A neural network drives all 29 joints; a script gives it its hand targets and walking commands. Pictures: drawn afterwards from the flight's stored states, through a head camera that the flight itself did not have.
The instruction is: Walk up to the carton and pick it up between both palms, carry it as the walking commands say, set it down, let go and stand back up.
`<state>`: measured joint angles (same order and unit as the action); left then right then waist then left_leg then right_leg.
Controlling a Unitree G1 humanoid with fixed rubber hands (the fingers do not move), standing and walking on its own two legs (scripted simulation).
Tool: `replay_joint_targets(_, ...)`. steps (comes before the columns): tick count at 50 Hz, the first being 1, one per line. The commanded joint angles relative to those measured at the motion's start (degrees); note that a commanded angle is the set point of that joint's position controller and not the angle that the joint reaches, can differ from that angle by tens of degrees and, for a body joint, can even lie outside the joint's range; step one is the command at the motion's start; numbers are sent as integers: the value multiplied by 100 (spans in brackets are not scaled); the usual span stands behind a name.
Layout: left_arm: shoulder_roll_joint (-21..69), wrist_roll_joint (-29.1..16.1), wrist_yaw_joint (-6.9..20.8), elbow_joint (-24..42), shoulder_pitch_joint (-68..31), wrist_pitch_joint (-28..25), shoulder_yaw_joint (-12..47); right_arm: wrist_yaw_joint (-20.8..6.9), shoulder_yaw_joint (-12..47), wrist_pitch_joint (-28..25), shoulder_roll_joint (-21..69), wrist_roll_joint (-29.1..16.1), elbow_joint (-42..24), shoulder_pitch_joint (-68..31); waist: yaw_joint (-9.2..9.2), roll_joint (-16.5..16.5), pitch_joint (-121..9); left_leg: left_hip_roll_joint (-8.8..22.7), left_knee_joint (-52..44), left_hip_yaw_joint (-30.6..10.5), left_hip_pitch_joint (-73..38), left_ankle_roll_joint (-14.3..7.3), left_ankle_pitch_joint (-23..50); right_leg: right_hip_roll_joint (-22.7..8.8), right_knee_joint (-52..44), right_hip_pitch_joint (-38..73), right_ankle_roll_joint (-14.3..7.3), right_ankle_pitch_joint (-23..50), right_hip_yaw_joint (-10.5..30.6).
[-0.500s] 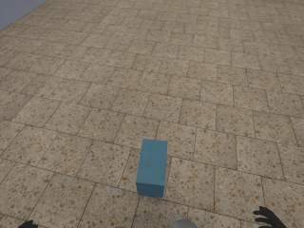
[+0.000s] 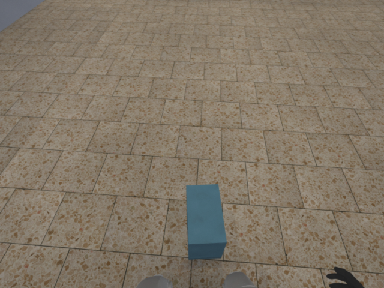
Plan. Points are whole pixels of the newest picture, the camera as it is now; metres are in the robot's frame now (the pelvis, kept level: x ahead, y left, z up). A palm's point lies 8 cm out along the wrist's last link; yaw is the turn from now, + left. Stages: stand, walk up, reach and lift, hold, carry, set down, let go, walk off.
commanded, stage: walk up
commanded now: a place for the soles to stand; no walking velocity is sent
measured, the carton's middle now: (203, 221) +0.51 -0.07 -0.61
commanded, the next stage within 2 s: none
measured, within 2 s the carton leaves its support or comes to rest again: neither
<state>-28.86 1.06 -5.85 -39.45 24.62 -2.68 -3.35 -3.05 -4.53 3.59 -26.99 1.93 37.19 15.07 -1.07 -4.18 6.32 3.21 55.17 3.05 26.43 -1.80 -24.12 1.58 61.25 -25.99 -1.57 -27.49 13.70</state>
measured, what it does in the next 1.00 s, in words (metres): steps on the spot: right foot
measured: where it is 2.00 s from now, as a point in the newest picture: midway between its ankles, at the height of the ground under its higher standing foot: outside the picture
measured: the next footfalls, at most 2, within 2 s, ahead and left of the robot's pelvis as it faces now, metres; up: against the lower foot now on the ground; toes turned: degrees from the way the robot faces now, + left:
right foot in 0.70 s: +0.12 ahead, -0.16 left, +0.00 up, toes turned +3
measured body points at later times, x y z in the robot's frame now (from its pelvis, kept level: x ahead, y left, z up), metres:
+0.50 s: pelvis +0.05 +0.04 +0.05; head +0.08 +0.07 +0.50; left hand +0.14 +0.38 -0.06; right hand +0.14 -0.30 -0.01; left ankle +0.06 +0.08 -0.69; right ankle +0.12 -0.16 -0.63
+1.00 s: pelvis +0.03 -0.02 +0.03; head +0.06 -0.02 +0.47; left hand +0.16 +0.30 -0.06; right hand +0.11 -0.36 -0.06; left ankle +0.04 +0.08 -0.69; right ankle +0.12 -0.14 -0.68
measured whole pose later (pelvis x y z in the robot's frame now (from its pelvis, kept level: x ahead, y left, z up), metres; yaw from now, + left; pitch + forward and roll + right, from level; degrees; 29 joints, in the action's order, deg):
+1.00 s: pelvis +0.03 -0.02 +0.03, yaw -4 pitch -4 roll +2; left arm -28.2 1.0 0.2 -39.8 16.1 1.2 -1.3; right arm 0.4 -4.6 0.8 -23.6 1.9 38.7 15.5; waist -1.5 2.4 7.9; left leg 0.0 40.7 6.0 14.6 -2.5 -22.4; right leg 3.3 41.7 -24.6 -1.7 -15.8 6.2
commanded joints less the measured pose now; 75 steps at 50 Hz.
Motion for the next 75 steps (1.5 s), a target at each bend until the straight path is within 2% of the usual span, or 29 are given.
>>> replay_joint_targets(1,-1326,-57,116,-395,360,144,-451,206,-574,-381,-1541,61,-159,-468,156,-329,683,1323,-4550,-3243,123,283,-3393,107,1495,-1522,70,451,-499)
replay_joint_targets(3,-1205,-83,233,-522,444,207,-499,250,-564,-493,-1325,-40,-1,-195,184,-198,621,961,-4316,-2280,-238,522,-2552,147,1302,-1249,83,940,-456)
replay_joint_targets(7,-876,-49,443,-466,421,274,-397,360,-496,-608,-1041,-102,178,333,64,-75,43,878,-4283,-1677,-1467,961,-1303,307,880,-1042,143,1578,-243)
replay_joint_targets(12,-643,-55,481,-253,225,206,-282,419,-426,-622,-812,-136,266,994,-157,-184,-762,680,-3507,-754,-3240,836,1806,253,-153,-937,172,1493,-408)
replay_joint_targets(17,-538,-107,460,-246,-65,246,-187,435,-381,-606,-835,-145,181,867,-235,-413,-737,898,-3434,-686,-3129,538,2504,154,-992,-605,172,1429,-578)
replay_joint_targets(20,-440,-124,453,-227,-306,309,-105,451,-303,-609,-725,-162,150,644,-154,-386,-429,1001,-3263,-447,-2473,596,3625,105,-1334,-324,66,1637,-671)
replay_joint_targets(24,-440,-114,491,-149,-423,400,-98,434,-292,-561,-796,-204,21,187,-20,-366,-207,1112,-2915,-158,-1819,329,4266,58,-1514,69,-61,1768,-1007)
replay_joint_targets(30,-481,-63,556,28,-391,422,-105,422,-320,-447,-1036,-237,-124,-137,136,-387,-288,1527,-2718,-557,-1134,-341,2985,-122,-1829,508,-235,1377,-1232)
replay_joint_targets(32,-592,1,574,69,-297,374,-156,415,-320,-396,-1038,-213,-175,-180,231,-169,-503,1383,-2286,-537,-1095,-409,2323,-114,-2354,773,-380,1286,-1144)
replay_joint_targets(33,-735,44,567,116,-314,320,-196,405,-283,-384,-982,-204,-153,-12,207,168,-601,1169,-2031,-420,-954,-359,1746,-183,-2574,949,-490,1516,-808)
replay_joint_targets(35,-1109,42,569,331,-601,250,-270,386,-246,-322,-780,-322,-127,226,69,1460,-1052,-226,-568,58,-797,-65,-490,-1173,-3360,914,-1174,2648,1206)
replay_joint_targets(36,-1051,22,553,404,-603,244,-224,385,-239,-283,-764,-324,-165,167,141,1439,-1106,-473,-288,-237,-595,-28,-1140,-1479,-3662,891,-1461,2219,1881)
replay_joint_targets(37,-1081,52,521,384,-670,233,-209,395,-237,-266,-743,-315,-119,132,189,1341,-995,-423,115,-457,-449,-3,-1402,-1607,-3768,757,-1580,2050,1931)
replay_joint_targets(39,-1142,92,480,394,-929,237,-225,388,-264,-274,-761,-269,66,258,157,1379,-574,-407,132,-429,-512,-5,-1203,-1403,-3730,174,-1449,1674,1795)
replay_joint_targets(41,-1068,79,475,360,-918,288,-190,370,-254,-300,-747,-274,128,359,117,1317,-444,-405,-481,-292,-598,-6,-905,-1067,-3611,224,-1163,1394,1317)
replay_joint_targets(46,-918,-2,567,332,-1071,381,-138,374,-293,-396,-726,-221,301,385,8,1198,-364,-451,-2320,-159,-1603,-38,-88,-710,-3571,-163,-767,35,1066)
replay_joint_targets(47,-824,-33,574,333,-1112,386,-118,391,-340,-426,-838,-172,341,457,-21,931,-395,-233,-2531,-564,-1779,-138,-337,-583,-3418,-388,-580,-114,1000)
replay_joint_targets(48,-749,-54,597,363,-1252,387,-130,411,-387,-451,-1076,-118,273,407,-70,504,-175,416,-3007,-1363,-1619,-346,-996,-213,-2892,-776,-347,-344,737)
replay_joint_targets(49,-768,-53,594,340,-1348,369,-177,428,-431,-485,-1305,-102,212,201,-148,-102,1,1357,-3774,-2207,-1107,-774,-1804,287,-1763,-775,-184,-255,-38)
replay_joint_targets(50,-931,-11,606,287,-1136,358,-253,419,-459,-524,-1431,-71,66,-230,-3,-396,88,1989,-3998,-2518,-564,-1155,-1834,176,-730,-392,-87,-57,-471)
replay_joint_targets(51,-937,-25,636,231,-878,344,-264,421,-426,-572,-1350,-59,-13,-523,162,-144,127,2114,-3883,-2347,-200,-1288,-1433,-51,-545,4,-21,58,-618)
replay_joint_targets(55,-690,-1,720,30,-435,165,-294,333,-294,-550,-1012,-93,-48,-429,358,100,-367,713,-2348,-520,-584,-432,234,49,-2797,1237,-254,771,-946)
replay_joint_targets(56,-835,44,686,117,-598,58,-315,307,-203,-543,-720,-152,70,55,189,695,-834,335,-1629,-100,-708,-175,569,-400,-3219,1598,-439,1340,21)
replay_joint_targets(57,-898,40,632,198,-720,-5,-270,308,-138,-540,-582,-218,57,71,66,747,-1093,23,-1243,20,-550,62,343,-996,-3341,1670,-793,1979,1237)
replay_joint_targets(58,-925,-2,589,161,-861,-19,-222,309,-124,-543,-566,-264,61,-50,7,595,-1175,-91,-1493,-322,-624,69,-147,-1149,-3223,1588,-999,2109,1544)
replay_joint_targets(61,-821,-18,537,112,-1269,18,-103,313,-164,-581,-721,-181,225,-22,-113,558,-924,136,-2261,-592,-1539,-90,51,-754,-3051,293,-606,1455,816)
replay_joint_targets(64,-673,-71,555,-4,-1127,8,-30,306,-155,-608,-862,-187,190,-335,21,409,-800,597,-2522,-678,-1300,-285,234,-327,-2706,501,-311,1833,-38)
replay_joint_targets(69,-785,-49,541,18,-1163,-44,-38,296,-134,-572,-744,-221,163,-343,-26,418,-980,321,-2130,-298,-1466,-200,716,-486,-2683,598,-501,2458,193)
replay_joint_targets(75,-769,-51,537,13,-1172,-30,-24,285,-173,-535,-809,-180,146,-419,-8,389,-888,342,-2197,-315,-1372,-247,198,-433,-2808,417,-455,1824,235)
